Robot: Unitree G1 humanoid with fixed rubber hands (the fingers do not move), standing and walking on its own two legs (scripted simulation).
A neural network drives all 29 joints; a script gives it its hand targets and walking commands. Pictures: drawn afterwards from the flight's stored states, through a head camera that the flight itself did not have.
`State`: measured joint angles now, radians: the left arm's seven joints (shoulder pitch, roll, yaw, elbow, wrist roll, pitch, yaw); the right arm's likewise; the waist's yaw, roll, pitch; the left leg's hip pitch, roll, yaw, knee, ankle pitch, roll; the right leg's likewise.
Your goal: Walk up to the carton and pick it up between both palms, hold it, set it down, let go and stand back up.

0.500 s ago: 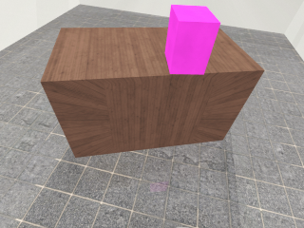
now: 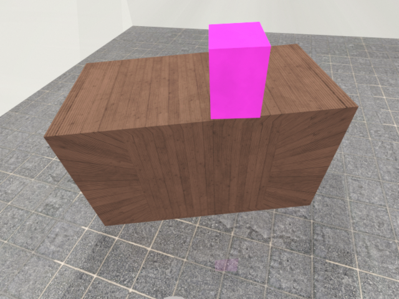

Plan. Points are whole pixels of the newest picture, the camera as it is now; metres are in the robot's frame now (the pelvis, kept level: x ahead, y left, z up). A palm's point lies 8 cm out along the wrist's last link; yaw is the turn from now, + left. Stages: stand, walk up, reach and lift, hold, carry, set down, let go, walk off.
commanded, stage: walk up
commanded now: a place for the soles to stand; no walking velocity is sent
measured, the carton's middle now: (234, 71) +0.87 -0.07 +0.05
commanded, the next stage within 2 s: none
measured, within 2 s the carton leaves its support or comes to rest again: neither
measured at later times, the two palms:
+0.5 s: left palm out of the picture +0.12 +0.33 -0.10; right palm out of the picture +0.17 -0.31 -0.06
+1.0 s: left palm out of the picture +0.05 +0.37 -0.09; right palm out of the picture +0.12 -0.31 -0.09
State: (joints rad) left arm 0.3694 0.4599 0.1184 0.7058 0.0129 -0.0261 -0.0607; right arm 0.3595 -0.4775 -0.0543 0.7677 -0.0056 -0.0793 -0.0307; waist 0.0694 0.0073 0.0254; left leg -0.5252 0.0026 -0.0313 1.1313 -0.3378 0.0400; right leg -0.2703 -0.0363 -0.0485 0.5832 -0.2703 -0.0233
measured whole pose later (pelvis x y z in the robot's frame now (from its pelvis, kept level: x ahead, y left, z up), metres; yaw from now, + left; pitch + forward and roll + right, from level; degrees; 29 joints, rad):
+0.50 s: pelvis +0.04 +0.00 -0.01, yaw +6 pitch -4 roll -2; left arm 0.24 0.45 0.05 0.69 0.00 -0.01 -0.01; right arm 0.27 -0.43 -0.05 0.70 -0.02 -0.05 -0.01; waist -0.01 -0.03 0.12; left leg -0.35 -0.01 -0.01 0.62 -0.21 0.06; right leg -0.39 -0.05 -0.01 0.94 -0.50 -0.03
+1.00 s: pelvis +0.02 +0.01 -0.01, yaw +8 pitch -3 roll +1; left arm 0.26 0.51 0.07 0.78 0.02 -0.03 -0.01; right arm 0.30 -0.42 -0.07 0.84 -0.03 -0.03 0.03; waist 0.03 -0.05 0.08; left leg -0.29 -0.02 0.01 0.63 -0.29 0.01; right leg -0.34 -0.13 -0.02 0.69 -0.33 -0.02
